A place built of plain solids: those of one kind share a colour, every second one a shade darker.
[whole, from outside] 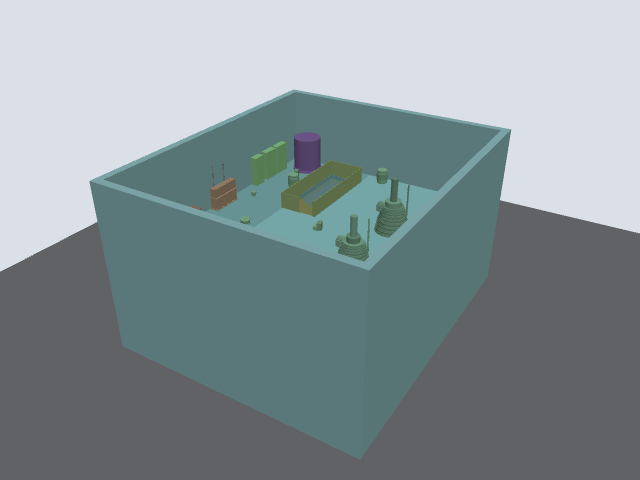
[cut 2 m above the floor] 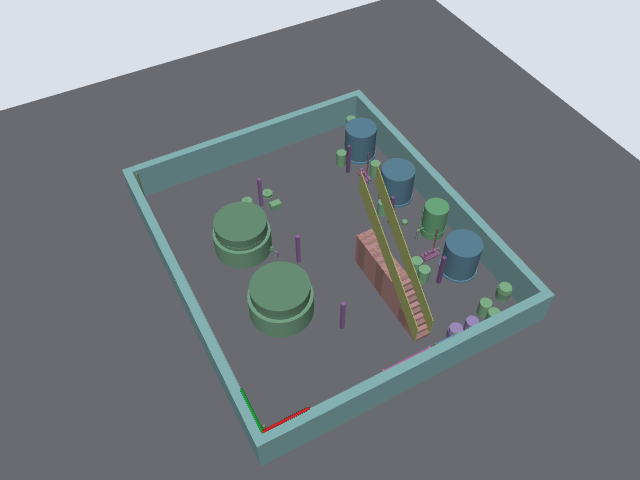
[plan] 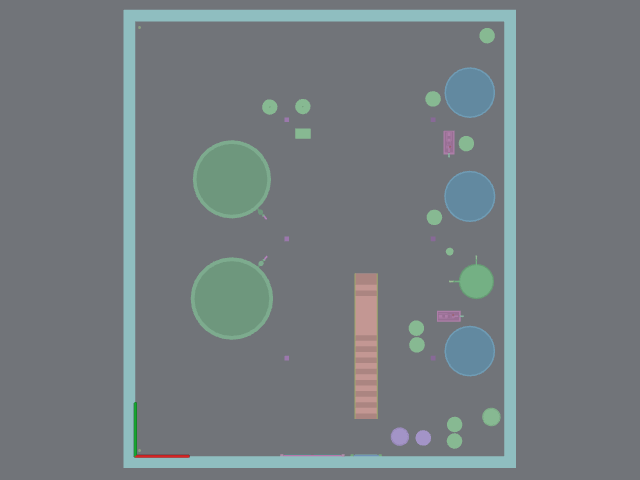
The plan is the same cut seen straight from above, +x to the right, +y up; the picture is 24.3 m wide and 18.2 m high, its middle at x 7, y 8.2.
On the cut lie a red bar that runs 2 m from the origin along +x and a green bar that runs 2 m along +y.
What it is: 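The still house of a malt distillery; one whitewashed hall 14.0 x 16.5 m, 10.0 m high, 2 copper pot stills in a row, an operating floor 5.32 m up, one steep steel stair free in the room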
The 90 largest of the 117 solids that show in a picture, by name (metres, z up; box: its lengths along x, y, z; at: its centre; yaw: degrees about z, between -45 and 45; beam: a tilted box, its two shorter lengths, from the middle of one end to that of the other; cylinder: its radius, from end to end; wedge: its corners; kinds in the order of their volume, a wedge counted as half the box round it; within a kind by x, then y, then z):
{
 "wall_1": {"box": [0.45, 17.38, 10.04], "at": [-0.23, 8.24, 4.97]},
 "wall_2": {"box": [14.88, 0.45, 10.04], "at": [6.99, -0.23, 4.97]},
 "wall_3": {"box": [14.88, 0.45, 10.04], "at": [6.99, 16.7, 4.97]},
 "wall_4": {"box": [0.45, 17.38, 10.04], "at": [14.21, 8.24, 4.97]},
 "upper_floor_1": {"box": [8.2, 16.5, 0.3], "at": [4.09, 8.24, 5.17]},
 "upper_floor_2": {"box": [2.23, 1.32, 0.3], "at": [9.29, 0.65, 5.17]},
 "upper_floor_3": {"box": [2.23, 9.57, 0.3], "at": [9.29, 11.71, 5.17]},
 "upper_floor_4": {"box": [3.59, 16.5, 0.3], "at": [12.2, 8.24, 5.17]},
 "still_1": {"cylinder": 1.56, "from": [3.66, 5.98, -0.05], "to": [3.66, 5.98, 1.25]},
 "still_2": {"cylinder": 1.38, "from": [3.66, 5.98, 1.25], "to": [3.66, 5.98, 1.41]},
 "still_3": {"cylinder": 1.42, "from": [3.66, 5.98, 1.41], "to": [3.66, 5.98, 1.5]},
 "still_4": {"cylinder": 1.42, "from": [3.66, 5.98, 1.5], "to": [3.66, 5.98, 3.97]},
 "still_5": {"cylinder": 0.93, "from": [3.66, 5.98, 5.44], "to": [3.66, 5.98, 5.56]},
 "still_6": {"cylinder": 0.91, "from": [3.66, 5.98, 5.56], "to": [3.66, 5.98, 5.68]},
 "still_7": {"cylinder": 0.88, "from": [3.66, 5.98, 5.68], "to": [3.66, 5.98, 5.8]},
 "still_8": {"cylinder": 0.86, "from": [3.66, 5.98, 5.8], "to": [3.66, 5.98, 5.92]},
 "still_9": {"cylinder": 0.84, "from": [3.66, 5.98, 5.92], "to": [3.66, 5.98, 6.03]},
 "still_10": {"cylinder": 0.81, "from": [3.66, 5.98, 6.03], "to": [3.66, 5.98, 6.14]},
 "still_11": {"cylinder": 0.79, "from": [3.66, 5.98, 6.14], "to": [3.66, 5.98, 6.24]},
 "still_12": {"cylinder": 0.76, "from": [3.66, 5.98, 6.24], "to": [3.66, 5.98, 6.34]},
 "still_13": {"cylinder": 0.74, "from": [3.66, 5.98, 6.34], "to": [3.66, 5.98, 6.42]},
 "still_14": {"cylinder": 0.72, "from": [3.66, 5.98, 6.42], "to": [3.66, 5.98, 6.51]},
 "still_15": {"cylinder": 0.45, "from": [3.66, 5.98, 6.82], "to": [3.66, 5.98, 7.12]},
 "still_16": {"cylinder": 1.48, "from": [3.66, 10.5, -0.05], "to": [3.66, 10.5, 1.22]},
 "still_17": {"cylinder": 1.31, "from": [3.66, 10.5, 1.21], "to": [3.66, 10.5, 1.38]},
 "still_18": {"cylinder": 1.35, "from": [3.66, 10.5, 1.38], "to": [3.66, 10.5, 1.5]},
 "still_19": {"cylinder": 1.35, "from": [3.66, 10.5, 1.5], "to": [3.66, 10.5, 3.97]},
 "still_20": {"cylinder": 0.72, "from": [3.66, 10.5, 6.26], "to": [3.66, 10.5, 6.36]},
 "stair_steps_1": {"box": [0.88, 0.64, 0.44], "at": [8.75, 1.94, 0.17]},
 "stair_steps_2": {"box": [0.88, 0.64, 0.64], "at": [8.75, 2.15, 0.27]},
 "stair_steps_3": {"box": [0.88, 0.64, 0.84], "at": [8.75, 2.36, 0.37]},
 "stair_steps_4": {"box": [0.88, 0.64, 1.03], "at": [8.75, 2.58, 0.47]},
 "stair_steps_5": {"box": [0.88, 0.64, 1.23], "at": [8.75, 2.79, 0.57]},
 "stair_steps_6": {"box": [0.88, 0.64, 1.43], "at": [8.75, 3.0, 0.66]},
 "stair_steps_7": {"box": [0.88, 0.64, 1.63], "at": [8.75, 3.21, 0.76]},
 "stair_steps_8": {"box": [0.88, 0.64, 1.82], "at": [8.75, 3.42, 0.86]},
 "stair_steps_9": {"box": [0.88, 0.64, 2.02], "at": [8.75, 3.64, 0.96]},
 "stair_steps_10": {"box": [0.88, 0.64, 2.22], "at": [8.75, 3.85, 1.06]},
 "stair_steps_11": {"box": [0.88, 0.64, 2.41], "at": [8.75, 4.06, 1.16]},
 "stair_steps_12": {"box": [0.88, 0.64, 2.61], "at": [8.75, 4.27, 1.26]},
 "stair_steps_13": {"box": [0.88, 0.64, 2.81], "at": [8.75, 4.48, 1.35]},
 "stair_steps_14": {"box": [0.88, 0.64, 3.0], "at": [8.75, 4.7, 1.45]},
 "stair_steps_15": {"box": [0.88, 0.64, 3.2], "at": [8.75, 4.91, 1.55]},
 "stair_steps_16": {"box": [0.88, 0.64, 3.6], "at": [8.75, 5.33, 1.75]},
 "stair_steps_17": {"box": [0.88, 0.64, 3.79], "at": [8.75, 5.54, 1.85]},
 "stair_steps_18": {"box": [0.88, 0.64, 3.99], "at": [8.75, 5.76, 1.95]},
 "stair_steps_19": {"box": [0.88, 0.64, 4.38], "at": [8.75, 6.18, 2.14]},
 "stair_steps_20": {"box": [0.88, 0.64, 4.58], "at": [8.75, 6.39, 2.24]},
 "stair_steps_21": {"box": [0.88, 0.64, 4.78], "at": [8.75, 6.6, 2.34]},
 "stair_steps_22": {"box": [0.88, 0.42, 4.97], "at": [8.75, 6.71, 2.44]},
 "stair_steps_23": {"box": [0.88, 0.22, 5.17], "at": [8.75, 6.82, 2.54]},
 "receiver_1": {"cylinder": 0.96, "from": [12.68, 3.99, -0.05], "to": [12.68, 3.99, 0.14]},
 "receiver_2": {"cylinder": 0.9, "from": [12.68, 3.99, 0.14], "to": [12.68, 3.99, 2.16]},
 "receiver_3": {"cylinder": 0.97, "from": [12.68, 9.85, -0.05], "to": [12.68, 9.85, 0.14]},
 "receiver_4": {"cylinder": 0.91, "from": [12.68, 9.85, 0.14], "to": [12.68, 9.85, 2.37]},
 "receiver_5": {"cylinder": 0.96, "from": [12.68, 13.79, -0.05], "to": [12.68, 13.79, 0.14]},
 "receiver_6": {"cylinder": 0.9, "from": [12.68, 13.79, 0.14], "to": [12.68, 13.79, 2.22]},
 "charger_1": {"cylinder": 0.94, "from": [12.31, 1.2, 5.27], "to": [12.31, 1.2, 5.46]},
 "charger_2": {"cylinder": 0.88, "from": [12.31, 1.2, 5.46], "to": [12.31, 1.2, 7.55]},
 "condenser_1": {"cylinder": 0.61, "from": [12.93, 6.63, -0.05], "to": [12.93, 6.63, 0.45]},
 "condenser_2": {"cylinder": 0.62, "from": [12.93, 6.63, 0.5], "to": [12.93, 6.63, 3.72]},
 "piece_1": {"cylinder": 0.35, "from": [6.98, 0.61, 5.56], "to": [6.98, 0.61, 5.96]},
 "piece_2": {"cylinder": 0.29, "from": [10.65, 4.86, -0.05], "to": [10.65, 4.86, 0.88]},
 "piece_3": {"cylinder": 0.29, "from": [10.68, 4.22, -0.05], "to": [10.68, 4.22, 0.88]},
 "piece_4": {"cylinder": 0.29, "from": [11.29, 13.55, -0.05], "to": [11.29, 13.55, 0.88]},
 "piece_5": {"cylinder": 0.29, "from": [11.34, 9.06, -0.05], "to": [11.34, 9.06, 0.88]},
 "piece_6": {"cylinder": 0.35, "from": [11.44, 4.18, 5.56], "to": [11.44, 4.18, 5.96]},
 "piece_7": {"cylinder": 0.29, "from": [12.1, 0.58, -0.05], "to": [12.1, 0.58, 0.88]},
 "piece_8": {"cylinder": 0.29, "from": [12.11, 1.2, -0.05], "to": [12.11, 1.2, 0.88]},
 "piece_9": {"cylinder": 0.29, "from": [12.55, 11.85, -0.05], "to": [12.55, 11.85, 0.88]},
 "piece_10": {"cylinder": 0.29, "from": [13.34, 15.95, -0.05], "to": [13.34, 15.95, 0.88]},
 "piece_11": {"cylinder": 0.35, "from": [13.5, 1.49, 0.24], "to": [13.5, 1.49, 0.64]},
 "cabinet_1": {"box": [0.42, 1.07, 1.9], "at": [13.71, 2.44, 6.22]},
 "cabinet_2": {"box": [0.42, 1.02, 1.9], "at": [13.71, 3.64, 6.22]},
 "cabinet_3": {"box": [0.42, 0.8, 1.9], "at": [13.71, 4.9, 6.22]},
 "stair_rail_1": {"wedge": [[8.31, 1.41, -0.05], [8.31, 1.41, 1.17], [8.31, 6.94, 5.09], [8.31, 6.94, 6.31], [8.35, 1.41, -0.05], [8.35, 1.41, 1.17], [8.35, 6.94, 5.09], [8.35, 6.94, 6.31]]},
 "stair_rail_2": {"wedge": [[9.15, 1.41, -0.05], [9.15, 1.41, 1.17], [9.15, 6.94, 5.09], [9.15, 6.94, 6.31], [9.19, 1.41, -0.05], [9.19, 1.41, 1.17], [9.19, 6.94, 5.09], [9.19, 6.94, 6.31]]},
 "safe_1": {"box": [0.46, 1.85, 0.69], "at": [13.65, 8.42, 5.75]},
 "safe_2": {"box": [0.39, 1.88, 0.56], "at": [13.65, 8.42, 6.4]},
 "column_1": {"box": [0.18, 0.18, 4.71], "at": [5.74, 3.72, 2.3]},
 "column_2": {"box": [0.18, 0.18, 4.71], "at": [5.74, 8.24, 2.3]},
 "column_3": {"box": [0.18, 0.18, 4.71], "at": [5.74, 12.76, 2.3]},
 "column_4": {"box": [0.18, 0.18, 4.71], "at": [11.29, 3.72, 2.3]},
 "column_5": {"box": [0.18, 0.18, 4.71], "at": [11.29, 8.24, 2.3]},
 "column_6": {"box": [0.18, 0.18, 4.71], "at": [11.29, 12.76, 2.3]},
 "well_rail_1": {"box": [0.04, 5.75, 1.05], "at": [8.15, 4.12, 5.79]},
 "well_rail_2": {"box": [0.04, 5.75, 1.05], "at": [10.44, 4.12, 5.79]},
 "loading_door_leaves_1": {"box": [2.2, 0.07, 2.75], "at": [6.71, 0.01, 1.32]},
 "foot_1": {"cylinder": 0.29, "from": [10.92, 0.7, -0.05], "to": [10.92, 0.7, 0.88]},
 "well_trimmer_1": {"box": [0.14, 5.61, 0.27], "at": [10.47, 4.12, 4.89]}
}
